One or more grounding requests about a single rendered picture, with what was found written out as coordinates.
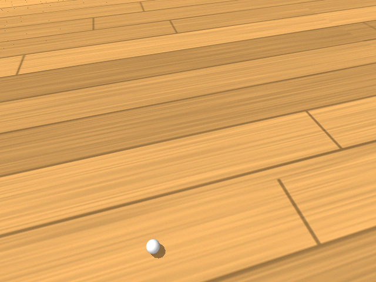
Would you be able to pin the ball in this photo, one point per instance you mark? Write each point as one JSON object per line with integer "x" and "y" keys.
{"x": 152, "y": 246}

